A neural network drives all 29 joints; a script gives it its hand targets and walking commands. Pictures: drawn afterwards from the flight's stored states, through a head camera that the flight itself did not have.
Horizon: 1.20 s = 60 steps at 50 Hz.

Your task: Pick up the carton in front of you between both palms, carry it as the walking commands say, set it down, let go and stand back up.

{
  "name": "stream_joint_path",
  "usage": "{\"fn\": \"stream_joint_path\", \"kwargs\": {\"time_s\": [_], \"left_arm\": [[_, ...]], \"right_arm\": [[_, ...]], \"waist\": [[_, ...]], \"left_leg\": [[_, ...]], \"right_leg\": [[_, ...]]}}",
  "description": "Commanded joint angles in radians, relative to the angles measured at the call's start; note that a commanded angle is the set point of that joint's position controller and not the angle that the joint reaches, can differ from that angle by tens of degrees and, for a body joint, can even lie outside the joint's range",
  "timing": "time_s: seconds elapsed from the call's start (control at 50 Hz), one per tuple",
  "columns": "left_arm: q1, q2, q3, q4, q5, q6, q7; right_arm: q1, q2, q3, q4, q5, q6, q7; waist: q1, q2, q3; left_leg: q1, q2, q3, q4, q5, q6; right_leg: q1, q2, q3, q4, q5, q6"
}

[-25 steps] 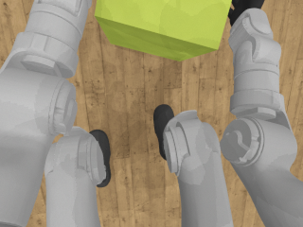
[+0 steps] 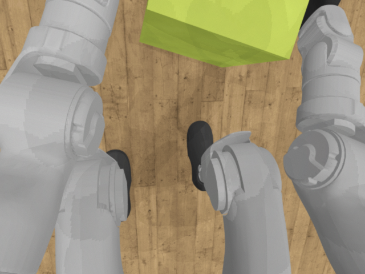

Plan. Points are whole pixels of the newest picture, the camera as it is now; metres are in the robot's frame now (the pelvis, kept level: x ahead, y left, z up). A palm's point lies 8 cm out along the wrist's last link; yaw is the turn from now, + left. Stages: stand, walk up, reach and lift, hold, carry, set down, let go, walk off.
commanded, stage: set down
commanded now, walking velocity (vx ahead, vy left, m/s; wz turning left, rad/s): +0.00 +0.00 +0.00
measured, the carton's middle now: out of the picture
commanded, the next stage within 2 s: let go in 1.66 s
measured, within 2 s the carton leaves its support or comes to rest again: neither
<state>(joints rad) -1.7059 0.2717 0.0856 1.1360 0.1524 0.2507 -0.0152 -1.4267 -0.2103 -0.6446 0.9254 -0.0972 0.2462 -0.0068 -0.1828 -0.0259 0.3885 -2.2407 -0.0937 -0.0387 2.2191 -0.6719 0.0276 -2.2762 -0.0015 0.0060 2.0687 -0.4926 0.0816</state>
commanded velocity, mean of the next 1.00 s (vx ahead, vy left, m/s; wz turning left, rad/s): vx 0.00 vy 0.00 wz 0.00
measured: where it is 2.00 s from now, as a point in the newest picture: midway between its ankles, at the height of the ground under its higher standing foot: (160, 181)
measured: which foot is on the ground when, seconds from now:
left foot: down 0.00-1.00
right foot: down 0.00-1.00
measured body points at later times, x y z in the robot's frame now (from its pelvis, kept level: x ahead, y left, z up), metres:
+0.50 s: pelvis +0.00 +0.00 +0.00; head +0.39 +0.02 +0.20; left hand +0.60 +0.07 -0.21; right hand +0.50 -0.27 -0.19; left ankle +0.08 +0.10 -0.35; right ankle +0.14 -0.14 -0.35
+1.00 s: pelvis -0.01 -0.01 +0.06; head +0.36 -0.03 +0.30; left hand +0.65 +0.07 -0.07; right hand +0.51 -0.28 -0.07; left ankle +0.08 +0.10 -0.35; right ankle +0.14 -0.14 -0.35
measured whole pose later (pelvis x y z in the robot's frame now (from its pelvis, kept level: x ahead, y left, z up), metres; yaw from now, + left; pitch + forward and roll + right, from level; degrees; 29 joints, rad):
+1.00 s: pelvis -0.01 -0.01 +0.06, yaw +0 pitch +41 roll -3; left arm -1.73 0.55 -0.08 1.19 -0.07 0.26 -0.03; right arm -1.36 -0.15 -0.40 0.77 0.12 0.23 -0.19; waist -0.24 0.03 0.29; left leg -2.10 -0.05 -0.03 2.02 -0.64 0.01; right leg -2.17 0.03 0.01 1.88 -0.44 0.05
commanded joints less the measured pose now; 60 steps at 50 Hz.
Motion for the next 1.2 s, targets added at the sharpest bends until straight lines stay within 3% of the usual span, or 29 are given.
{"fn": "stream_joint_path", "kwargs": {"time_s": [0.0,0.14,0.24,0.28,0.32,0.38,0.4,0.5,0.56,0.62,0.7,0.8,0.92,1.0,1.18], "left_arm": [[-0.205,-0.615,-0.116,0.003,-0.019,-0.004,-0.138],[-0.157,-0.551,-0.071,0.042,0.031,0.004,-0.141],[-0.171,-0.467,-0.057,0.038,0.041,-0.002,-0.134],[-0.183,-0.364,-0.049,0.022,0.042,-0.012,-0.114],[-0.218,-0.163,-0.047,-0.014,0.035,-0.029,-0.071],[-0.272,0.188,-0.089,-0.046,-0.042,-0.064,0.01],[-0.307,0.24,-0.128,-0.047,-0.087,-0.077,0.032],[-0.455,0.238,-0.308,-0.063,-0.294,-0.106,0.034],[-0.464,0.242,-0.357,-0.056,-0.359,-0.109,0.015],[-0.455,0.274,-0.365,-0.037,-0.38,-0.1,0.006],[-0.433,0.316,-0.331,-0.042,-0.352,-0.073,0.008],[-0.406,0.375,-0.24,-0.088,-0.282,-0.03,0.014],[-0.346,0.398,-0.14,-0.048,-0.221,-0.002,-0.012],[-0.323,0.379,-0.126,-0.041,-0.207,0.0,-0.034],[-0.279,0.34,-0.122,-0.134,-0.179,0.036,-0.048]], "right_arm": [[-0.449,0.701,0.227,-0.055,0.058,-0.014,0.186],[-0.404,0.638,0.17,-0.018,0.015,-0.014,0.174],[-0.362,0.585,0.122,0.003,-0.005,-0.023,0.154],[-0.312,0.506,0.085,0.015,-0.015,-0.037,0.128],[-0.239,0.348,0.034,0.029,-0.023,-0.064,0.076],[-0.14,0.024,-0.027,0.063,0.002,-0.127,-0.025],[-0.149,-0.041,-0.012,0.067,0.033,-0.15,-0.055],[-0.228,-0.131,0.114,0.082,0.169,-0.207,-0.093],[-0.205,-0.14,0.141,0.079,0.189,-0.204,-0.097],[-0.184,-0.148,0.153,0.035,0.195,-0.19,-0.111],[-0.193,-0.143,0.185,-0.091,0.216,-0.157,-0.141],[-0.191,-0.113,0.238,-0.242,0.241,-0.091,-0.181],[-0.157,-0.053,0.246,-0.263,0.219,-0.033,-0.192],[-0.129,-0.036,0.231,-0.272,0.203,-0.018,-0.185],[-0.023,-0.048,0.188,-0.357,0.186,0.014,-0.169]], "waist": [[0.011,0.251,-0.824],[0.016,0.248,-0.751],[-0.001,0.24,-0.746],[-0.013,0.24,-0.76],[-0.027,0.237,-0.791],[-0.06,0.24,-0.847],[-0.074,0.251,-0.879],[-0.167,0.323,-1.029],[-0.212,0.343,-1.081],[-0.232,0.349,-1.148],[-0.217,0.338,-1.284],[-0.17,0.254,-1.429],[-0.121,0.178,-1.31],[-0.127,0.189,-1.31],[-0.153,0.293,-1.475]], "left_leg": [[0.469,-0.011,-0.023,-0.245,0.304,0.005],[0.467,-0.003,-0.035,-0.25,0.284,0.003],[0.47,0.006,-0.037,-0.251,0.283,-0.004],[0.479,0.016,-0.036,-0.253,0.29,-0.011],[0.491,0.031,-0.034,-0.257,0.3,-0.022],[0.507,0.051,-0.036,-0.257,0.315,-0.045],[0.52,0.057,-0.044,-0.248,0.342,-0.05],[0.558,0.08,-0.068,-0.197,0.436,-0.064],[0.552,0.083,-0.059,-0.188,0.429,-0.065],[0.565,0.075,-0.043,-0.19,0.387,-0.061],[0.582,0.053,-0.001,-0.218,0.325,-0.057],[0.546,0.018,0.058,-0.294,0.254,-0.034],[0.461,0.011,0.071,-0.393,0.171,-0.011],[0.49,0.009,0.069,-0.452,0.174,-0.01],[0.752,-0.004,0.066,-0.582,0.321,-0.029]], "right_leg": [[0.359,0.074,-0.081,-0.059,0.242,-0.024],[0.333,0.066,-0.075,-0.056,0.196,-0.024],[0.358,0.057,-0.078,-0.056,0.197,-0.021],[0.384,0.051,-0.082,-0.057,0.211,-0.016],[0.418,0.041,-0.087,-0.06,0.234,-0.01],[0.449,0.024,-0.096,-0.067,0.283,-0.006],[0.454,0.02,-0.096,-0.066,0.314,-0.007],[0.511,0.001,-0.087,-0.057,0.45,-0.032],[0.574,-0.008,-0.085,-0.067,0.49,-0.042],[0.648,-0.01,-0.086,-0.086,0.498,-0.046],[0.785,0.002,-0.094,-0.125,0.509,-0.045],[1.006,0.038,-0.099,-0.189,0.518,-0.038],[0.981,0.054,-0.099,-0.281,0.414,-0.026],[0.948,0.058,-0.109,-0.331,0.409,-0.02],[0.915,0.067,-0.14,-0.469,0.487,-0.02]]}}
